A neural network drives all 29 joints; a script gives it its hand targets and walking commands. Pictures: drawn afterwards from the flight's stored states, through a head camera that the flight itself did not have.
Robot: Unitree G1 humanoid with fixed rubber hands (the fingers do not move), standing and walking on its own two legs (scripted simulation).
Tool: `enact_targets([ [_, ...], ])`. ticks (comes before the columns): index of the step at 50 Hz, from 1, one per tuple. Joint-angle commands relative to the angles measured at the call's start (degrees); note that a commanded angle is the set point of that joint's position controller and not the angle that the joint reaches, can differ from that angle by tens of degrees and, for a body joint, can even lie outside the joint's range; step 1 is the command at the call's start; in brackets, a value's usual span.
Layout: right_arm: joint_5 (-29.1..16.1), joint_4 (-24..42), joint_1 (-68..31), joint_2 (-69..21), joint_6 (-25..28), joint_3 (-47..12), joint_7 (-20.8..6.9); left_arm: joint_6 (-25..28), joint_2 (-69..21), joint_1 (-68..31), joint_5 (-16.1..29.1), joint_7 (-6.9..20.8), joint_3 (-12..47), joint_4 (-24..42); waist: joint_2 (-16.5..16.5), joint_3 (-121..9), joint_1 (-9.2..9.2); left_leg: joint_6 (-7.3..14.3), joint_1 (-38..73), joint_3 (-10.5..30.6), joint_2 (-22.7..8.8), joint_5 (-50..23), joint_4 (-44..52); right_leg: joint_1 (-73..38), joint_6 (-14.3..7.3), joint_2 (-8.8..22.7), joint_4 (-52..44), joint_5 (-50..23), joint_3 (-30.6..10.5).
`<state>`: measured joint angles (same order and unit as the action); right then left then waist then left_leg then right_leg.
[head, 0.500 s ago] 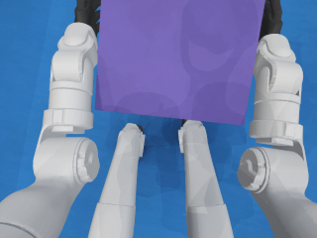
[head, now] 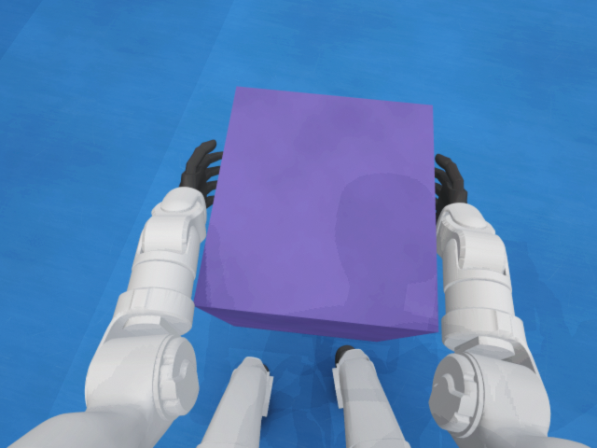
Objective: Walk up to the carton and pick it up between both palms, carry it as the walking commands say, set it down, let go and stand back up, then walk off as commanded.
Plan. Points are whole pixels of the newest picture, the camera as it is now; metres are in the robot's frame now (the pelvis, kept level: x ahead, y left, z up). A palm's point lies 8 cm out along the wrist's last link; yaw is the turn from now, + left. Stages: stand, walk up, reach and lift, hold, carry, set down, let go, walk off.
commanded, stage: reach and lift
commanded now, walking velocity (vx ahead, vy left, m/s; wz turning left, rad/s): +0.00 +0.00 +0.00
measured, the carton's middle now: (317, 233) +0.40 -0.03 -0.09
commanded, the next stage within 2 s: none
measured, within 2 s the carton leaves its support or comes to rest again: neither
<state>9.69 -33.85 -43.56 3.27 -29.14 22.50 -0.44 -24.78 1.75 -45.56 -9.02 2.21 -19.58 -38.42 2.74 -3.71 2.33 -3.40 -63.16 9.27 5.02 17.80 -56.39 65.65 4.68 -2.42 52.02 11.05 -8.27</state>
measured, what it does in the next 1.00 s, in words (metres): rises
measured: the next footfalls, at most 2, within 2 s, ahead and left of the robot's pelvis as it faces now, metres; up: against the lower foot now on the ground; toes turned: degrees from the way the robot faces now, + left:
none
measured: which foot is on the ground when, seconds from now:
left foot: down 0.00-1.00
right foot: down 0.00-1.00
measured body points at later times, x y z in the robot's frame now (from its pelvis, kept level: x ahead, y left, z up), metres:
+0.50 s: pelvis +0.09 +0.00 +0.08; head +0.19 +0.00 +0.52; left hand +0.42 +0.16 +0.03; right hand +0.40 -0.19 +0.03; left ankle +0.08 +0.14 -0.66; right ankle +0.13 -0.15 -0.66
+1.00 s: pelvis +0.06 -0.01 +0.09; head +0.05 -0.02 +0.54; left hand +0.40 +0.14 +0.12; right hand +0.38 -0.21 +0.11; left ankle +0.08 +0.14 -0.66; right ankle +0.13 -0.15 -0.66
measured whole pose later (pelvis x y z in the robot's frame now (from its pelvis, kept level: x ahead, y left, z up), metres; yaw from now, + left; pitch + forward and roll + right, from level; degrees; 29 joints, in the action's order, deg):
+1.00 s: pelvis +0.06 -0.01 +0.09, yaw +1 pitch -1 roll +0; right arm 14.5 -21.5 -19.9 -4.7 -37.5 20.3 -2.1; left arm -33.9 -2.3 -24.0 -15.7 7.0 -15.3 -29.5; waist 1.3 -2.4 2.8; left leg -1.6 -10.5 8.8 0.7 9.7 -20.5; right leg 13.2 2.1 -0.5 18.9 5.1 -6.5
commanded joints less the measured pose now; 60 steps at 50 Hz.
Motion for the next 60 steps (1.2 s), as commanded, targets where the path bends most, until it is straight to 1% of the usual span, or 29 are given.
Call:
enact_targets([
  [1,-4.82,-2.4,-32.04,-60.02,2.56,-25.18,-20.83,2.27,-58.28,-35.05,3.68,17.44,19.57,1.86,-2.46,-39.2,0.04,3.25,9.6,-11.07,2.65,8.24,15.59,-37.87,-3.61,-4.13,-8.77,3.84,10.61],
  [3,-2.39,-1.4,-29.22,-60.29,2.61,-23.81,-20.65,1.34,-58.2,-30.26,1.63,18.29,17.65,-2.16,-3.78,-33.69,0.66,3.97,10.95,-11.15,2.28,11.14,16.89,-37.74,-3.5,-3.56,-10.8,8.49,10.55],
  [4,-3.04,-1.22,-28.84,-60.43,2.29,-23.71,-20.25,1.03,-54.98,-26.53,-0.86,18.35,13.88,-2.9,-3.72,-30.63,-1.98,4.44,12.28,-11.16,1.87,9.81,18.65,-38.6,-2.91,-3.32,-12.18,8.01,10.4],
  [5,-4.15,-2.22,-27.18,-61.86,2.27,-24.54,-20.1,1.11,-55.94,-28.47,1.03,18.82,17.86,-0.36,-4.87,-34.78,-0.37,4.2,15.64,-11.41,2.25,8.21,19.42,-45.28,-2.88,-2.89,-14.82,6.1,9.31],
  [11,-4.86,8.27,-14.38,-60.6,3.31,-30.83,-18.32,0.88,-60.84,-8.48,1.91,19.16,21.73,-0.06,-3.88,-39.27,-0.1,3.63,25.85,-9.15,3.36,-18.9,22.18,-58.07,-1.95,-2.91,-16.62,-23.68,8.03],
  [16,-6.34,13.21,-5.82,-65.55,4.13,-36.31,-16.65,2.97,-59.97,-6.38,5.26,17.69,30.44,11.99,-6.89,-39.31,-0.08,3.67,32.43,-6.98,3.3,-29.34,26.66,-63.63,-1.13,-3.33,-19.85,-36.03,6.76],
  [20,-9.04,22.75,-3.97,-60.65,6.19,-42.45,-16.39,4.34,-63.0,-3.35,8.71,15.23,40.62,22.73,-0.38,-43.71,-0.13,0.95,42.73,-5.15,2.72,-43.95,28.38,-62.94,-2.26,-4.85,-20.88,-41.63,6.18],
  [21,-6.74,21.08,-2.77,-55.88,6.29,-39.2,-16.03,3.01,-61.79,3.18,5.78,15.1,37.09,15.33,0.98,-38.31,0.25,0.56,36.17,-5.62,3.12,-40.13,28.88,-62.38,-2.7,-4.5,-21.77,-41.34,5.55],
  [23,-4.93,23.22,4.22,-57.39,6.26,-40.75,-15.03,3.87,-61.72,2.38,7.66,14.77,41.69,21.32,-2.27,-40.35,3.18,0.76,40.38,-5.73,3.06,-40.25,29.57,-65.33,-2.42,-4.42,-22.77,-42.61,5.64],
  [24,-7.8,24.67,2.18,-58.76,6.49,-42.74,-16.06,4.31,-62.68,-1.46,10.22,14.18,46.08,29.39,-0.52,-44.11,3.18,0.01,46.2,-4.43,2.35,-44.98,30.43,-64.9,-2.65,-5.06,-23.64,-43.68,6.69],
  [26,-7.12,23.66,4.12,-56.96,5.05,-41.4,-16.0,2.94,-61.21,2.4,8.89,13.27,44.75,25.66,0.91,-38.74,2.92,-0.1,48.87,-4.4,1.65,-42.81,32.56,-62.8,-2.44,-5.26,-25.85,-37.87,7.79],
  [29,-3.53,19.8,-3.12,-53.14,4.56,-35.99,-17.11,2.35,-57.31,-4.61,5.46,13.89,38.91,22.18,0.33,-27.62,1.52,1.4,41.64,-5.93,1.79,-21.2,33.2,-58.47,-2.98,-4.91,-27.12,-19.38,8.36],
  [32,-7.85,26.46,-3.3,-57.33,3.62,-42.18,-17.56,1.54,-60.9,-3.95,8.23,14.09,44.53,26.23,0.94,-35.73,3.6,1.31,48.32,-5.68,2.11,-23.7,33.5,-65.83,-2.81,-4.81,-27.39,-24.28,8.23],
  [33,-10.53,27.73,-6.89,-57.97,3.03,-44.93,-17.75,0.01,-61.08,-1.11,7.1,14.33,42.95,22.96,1.53,-34.73,0.12,1.49,48.76,-6.09,2.71,-23.49,34.02,-66.76,-2.52,-4.61,-28.35,-23.44,8.6],
  [34,-9.65,24.26,-5.27,-57.24,2.53,-42.59,-18.01,0.36,-60.03,-4.05,7.5,14.26,42.57,24.39,0.85,-32.67,2.21,1.54,48.66,-5.91,2.09,-21.48,35.37,-65.47,-3.16,-4.69,-28.86,-21.68,8.16],
  [35,-6.83,21.01,-4.71,-55.0,1.51,-40.33,-17.82,-0.39,-59.83,-1.03,5.76,15.08,36.95,18.01,-1.54,-25.36,1.97,2.03,44.44,-6.45,1.65,-18.84,36.17,-61.57,-2.73,-4.85,-29.15,-18.1,8.94],
  [36,-8.89,22.98,-4.27,-57.48,1.31,-42.64,-18.25,0.16,-60.45,-7.9,8.33,15.11,41.31,26.73,0.1,-30.38,1.68,1.9,47.18,-6.78,2.5,-19.06,36.65,-67.1,-3.0,-4.65,-29.69,-20.35,8.14],
  [37,-9.01,23.76,-4.3,-59.24,-0.29,-44.93,-17.72,-1.12,-62.69,-2.49,8.79,15.17,40.58,22.48,-3.76,-31.47,1.72,2.33,48.9,-6.16,2.08,-19.74,37.76,-69.56,-2.31,-4.93,-30.62,-20.47,8.86],
  [38,-5.99,16.71,-0.35,-57.87,-2.05,-38.53,-17.98,-2.2,-58.13,-6.04,5.9,15.52,37.06,20.06,-2.7,-21.77,2.1,2.31,45.46,-6.62,1.81,-13.58,39.95,-66.02,-2.34,-4.98,-32.28,-14.7,9.74],
  [41,-10.19,18.53,-7.82,-62.56,-3.76,-42.04,-18.78,-4.46,-56.26,-4.97,4.25,16.58,33.75,16.15,-1.72,-22.77,-2.74,3.98,46.78,-7.68,1.96,-6.29,41.22,-70.09,-1.58,-3.3,-34.25,-7.99,8.01],
  [46,-10.24,18.1,-16.16,-64.44,-5.82,-40.03,-18.63,-5.41,-58.76,-11.73,4.69,18.73,30.69,13.68,-7.07,-12.69,-0.33,5.07,44.99,-8.33,1.88,3.51,42.78,-68.21,-0.88,-2.97,-35.53,2.9,9.36],
  [48,-11.84,16.66,-15.72,-66.3,-6.55,-41.26,-18.37,-4.98,-58.11,-19.35,8.01,19.45,34.1,19.66,-4.66,-18.12,-0.78,4.65,48.19,-9.04,1.66,0.55,42.47,-70.71,-1.29,-2.75,-35.9,0.36,8.2],
  [49,-10.99,18.05,-18.35,-68.41,-6.8,-41.64,-17.91,-5.41,-59.54,-14.74,6.74,19.78,31.52,15.08,-8.74,-21.98,-0.66,5.43,47.18,-8.33,1.39,-1.01,42.49,-73.82,-0.65,-2.63,-35.58,-2.28,8.13],
  [50,-9.91,16.58,-16.82,-63.51,-7.22,-38.21,-17.88,-6.49,-60.47,-17.01,6.47,20.17,31.88,12.91,-2.84,-16.41,2.21,4.99,47.93,-7.81,1.16,2.45,42.78,-69.23,-2.09,-2.88,-35.1,0.22,8.44],
  [53,-11.09,17.11,-13.71,-67.68,-8.86,-39.16,-17.2,-8.09,-60.0,-16.73,7.75,20.35,33.19,16.13,-6.72,-18.41,1.57,4.93,51.64,-8.7,2.16,-3.6,42.38,-74.58,-0.89,-2.42,-37.73,-3.57,7.96],
  [54,-10.48,19.38,-15.01,-65.11,-9.51,-38.61,-16.81,-8.68,-61.25,-15.62,7.48,20.32,33.2,15.12,-3.61,-16.63,3.14,4.81,51.02,-7.29,1.63,-1.37,43.19,-74.68,-1.74,-2.49,-37.11,-3.73,8.37],
  [55,-10.99,18.13,-16.88,-66.99,-10.38,-39.76,-17.16,-9.07,-58.52,-13.3,6.74,20.68,29.45,13.27,-8.12,-15.75,-0.73,5.48,50.15,-8.73,1.58,-1.13,43.34,-75.29,-0.63,-2.18,-38.42,-0.29,7.91],
  [57,-11.61,20.11,-15.42,-63.07,-10.52,-38.92,-17.16,-9.56,-60.13,-11.03,6.07,20.65,30.3,13.49,-1.5,-17.7,1.26,4.74,53.04,-6.92,1.09,-7.08,44.35,-75.27,-1.53,-2.57,-37.68,-8.16,7.8],
  [60,-10.64,21.8,-7.65,-63.62,-12.03,-38.78,-16.25,-10.88,-59.95,-11.36,7.78,20.56,34.14,21.27,-4.47,-14.79,3.55,4.32,55.01,-6.41,1.92,-11.84,43.9,-74.45,-1.46,-3.14,-38.2,-14.02,8.26],
])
